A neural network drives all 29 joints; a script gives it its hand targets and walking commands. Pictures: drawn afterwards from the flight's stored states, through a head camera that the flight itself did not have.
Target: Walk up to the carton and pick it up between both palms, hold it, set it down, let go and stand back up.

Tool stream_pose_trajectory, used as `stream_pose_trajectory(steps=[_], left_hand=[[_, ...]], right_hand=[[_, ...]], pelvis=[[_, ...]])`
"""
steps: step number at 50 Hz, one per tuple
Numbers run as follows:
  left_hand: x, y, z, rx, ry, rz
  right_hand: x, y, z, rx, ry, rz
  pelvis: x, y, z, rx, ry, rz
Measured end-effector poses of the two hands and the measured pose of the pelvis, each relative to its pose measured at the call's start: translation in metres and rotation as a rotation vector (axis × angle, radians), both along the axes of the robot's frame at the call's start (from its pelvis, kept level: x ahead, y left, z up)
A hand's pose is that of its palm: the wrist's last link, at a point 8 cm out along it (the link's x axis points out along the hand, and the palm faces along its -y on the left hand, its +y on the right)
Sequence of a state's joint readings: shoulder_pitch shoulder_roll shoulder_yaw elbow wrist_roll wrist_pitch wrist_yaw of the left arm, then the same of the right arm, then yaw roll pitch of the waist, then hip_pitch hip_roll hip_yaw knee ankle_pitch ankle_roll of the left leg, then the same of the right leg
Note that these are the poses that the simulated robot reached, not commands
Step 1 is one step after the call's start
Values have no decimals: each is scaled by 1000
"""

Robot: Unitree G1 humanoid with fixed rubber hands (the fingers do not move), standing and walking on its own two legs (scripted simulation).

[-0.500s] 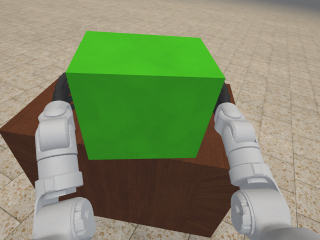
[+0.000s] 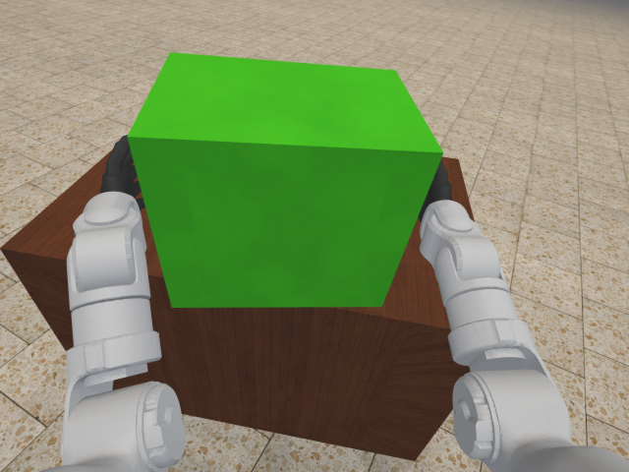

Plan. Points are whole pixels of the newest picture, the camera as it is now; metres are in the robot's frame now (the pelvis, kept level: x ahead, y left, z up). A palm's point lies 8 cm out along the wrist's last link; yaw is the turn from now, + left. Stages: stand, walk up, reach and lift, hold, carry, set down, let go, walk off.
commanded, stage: hold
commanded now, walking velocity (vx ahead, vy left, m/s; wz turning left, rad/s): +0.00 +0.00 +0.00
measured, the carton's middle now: (283, 188) +0.41 +0.01 +0.18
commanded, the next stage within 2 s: none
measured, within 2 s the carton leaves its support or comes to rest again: neither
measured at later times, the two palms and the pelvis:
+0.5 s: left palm (119, 196) +0.36 +0.19 +0.21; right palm (437, 196) +0.36 -0.18 +0.21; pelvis +0.01 +0.00 +0.00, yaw -1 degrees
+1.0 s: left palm (110, 197) +0.35 +0.20 +0.21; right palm (433, 196) +0.36 -0.17 +0.21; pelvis +0.00 +0.00 +0.00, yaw -1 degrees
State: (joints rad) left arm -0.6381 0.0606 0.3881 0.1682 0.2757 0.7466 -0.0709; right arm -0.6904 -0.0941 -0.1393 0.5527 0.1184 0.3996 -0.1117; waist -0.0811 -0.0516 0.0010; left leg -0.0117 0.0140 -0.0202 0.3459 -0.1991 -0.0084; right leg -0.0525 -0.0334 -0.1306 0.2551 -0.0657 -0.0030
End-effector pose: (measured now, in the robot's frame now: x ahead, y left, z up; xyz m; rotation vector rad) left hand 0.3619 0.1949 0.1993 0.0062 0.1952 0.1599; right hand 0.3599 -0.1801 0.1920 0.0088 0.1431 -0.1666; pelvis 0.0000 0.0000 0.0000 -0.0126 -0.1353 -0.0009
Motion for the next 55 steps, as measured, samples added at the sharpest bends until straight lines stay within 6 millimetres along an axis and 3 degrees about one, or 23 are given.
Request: stream_pose_trajectory(steps=[27, 55], left_hand=[[-4, -1, 10, -9, -25, 4], [-8, 6, 8, -9, 2, 15]], right_hand=[[-3, -1, 15, 10, -25, 1], [-3, 6, 13, 4, 3, 13]], pelvis=[[7, 3, 0, -4, -1, -12], [-3, 0, 0, 4, -4, -3]])
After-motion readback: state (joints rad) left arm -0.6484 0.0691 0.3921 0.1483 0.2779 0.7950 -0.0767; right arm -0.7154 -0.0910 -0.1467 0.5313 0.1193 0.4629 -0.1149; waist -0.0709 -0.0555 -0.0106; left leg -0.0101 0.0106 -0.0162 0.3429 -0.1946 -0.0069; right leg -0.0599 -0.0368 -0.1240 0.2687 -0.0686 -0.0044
